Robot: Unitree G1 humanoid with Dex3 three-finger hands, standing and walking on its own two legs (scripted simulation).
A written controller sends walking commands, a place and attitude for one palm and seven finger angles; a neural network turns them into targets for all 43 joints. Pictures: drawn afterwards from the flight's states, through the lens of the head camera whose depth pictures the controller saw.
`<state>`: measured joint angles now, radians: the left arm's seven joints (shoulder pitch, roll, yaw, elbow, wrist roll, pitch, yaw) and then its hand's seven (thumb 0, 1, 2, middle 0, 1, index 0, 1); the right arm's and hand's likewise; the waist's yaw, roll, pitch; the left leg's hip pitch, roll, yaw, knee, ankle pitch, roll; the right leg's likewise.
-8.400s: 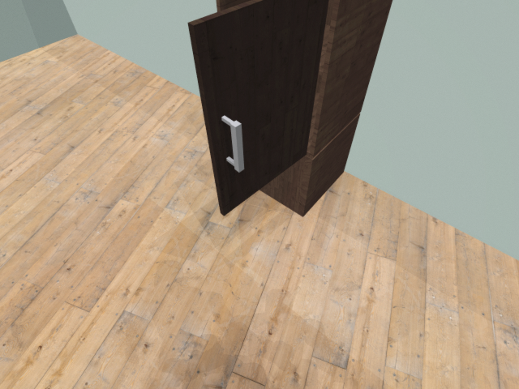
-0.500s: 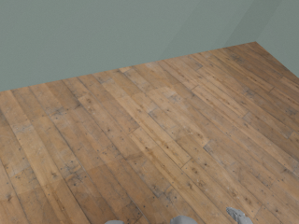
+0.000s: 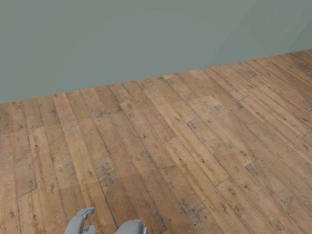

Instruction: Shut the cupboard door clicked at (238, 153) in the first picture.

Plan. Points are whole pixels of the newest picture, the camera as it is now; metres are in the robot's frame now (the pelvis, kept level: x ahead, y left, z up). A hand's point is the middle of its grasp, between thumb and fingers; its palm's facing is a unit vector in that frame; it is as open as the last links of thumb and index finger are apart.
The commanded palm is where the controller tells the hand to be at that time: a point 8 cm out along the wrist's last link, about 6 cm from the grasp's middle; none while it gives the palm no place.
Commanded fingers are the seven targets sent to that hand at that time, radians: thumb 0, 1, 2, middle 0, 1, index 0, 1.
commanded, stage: walk to a spot facing it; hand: left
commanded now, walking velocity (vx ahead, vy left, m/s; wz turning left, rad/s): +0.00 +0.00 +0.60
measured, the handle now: out of the picture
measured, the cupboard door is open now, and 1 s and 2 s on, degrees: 84 84 84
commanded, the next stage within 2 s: none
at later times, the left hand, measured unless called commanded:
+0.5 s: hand out of the picture -0.06 +0.27 -0.19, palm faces +0.38 -0.90 -0.23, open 7.4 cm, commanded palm none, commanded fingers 0.00 0.90 0.90 -0.20 -0.30 -0.20 -0.30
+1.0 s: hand (56, 188) +0.27 +0.35 -0.15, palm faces +0.41 -0.90 -0.16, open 7.4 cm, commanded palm none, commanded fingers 0.00 0.90 0.90 -0.20 -0.30 -0.20 -0.30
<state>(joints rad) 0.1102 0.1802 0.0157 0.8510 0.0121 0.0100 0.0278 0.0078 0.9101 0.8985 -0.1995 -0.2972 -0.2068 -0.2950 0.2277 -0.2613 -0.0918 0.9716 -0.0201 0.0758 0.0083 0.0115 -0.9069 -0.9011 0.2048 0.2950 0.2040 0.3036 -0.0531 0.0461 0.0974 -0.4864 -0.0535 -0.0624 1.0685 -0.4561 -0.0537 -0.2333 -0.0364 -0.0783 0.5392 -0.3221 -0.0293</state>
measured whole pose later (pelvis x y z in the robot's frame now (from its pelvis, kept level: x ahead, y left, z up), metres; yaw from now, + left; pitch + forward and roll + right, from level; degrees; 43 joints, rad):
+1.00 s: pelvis +0.19 +0.12 -0.01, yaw +31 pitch +1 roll +1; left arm -0.01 0.17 0.02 0.88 0.01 -0.02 -0.02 0.01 0.91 0.90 -0.20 -0.30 -0.20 -0.29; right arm 0.53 -0.13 -0.01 1.14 -0.02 -0.05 -0.03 0.01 -0.90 -0.90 0.21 0.30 0.21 0.30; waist -0.09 -0.01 0.09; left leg 0.11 -0.08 -0.12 0.35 -0.45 0.07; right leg -0.49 -0.02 -0.06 0.65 -0.17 -0.01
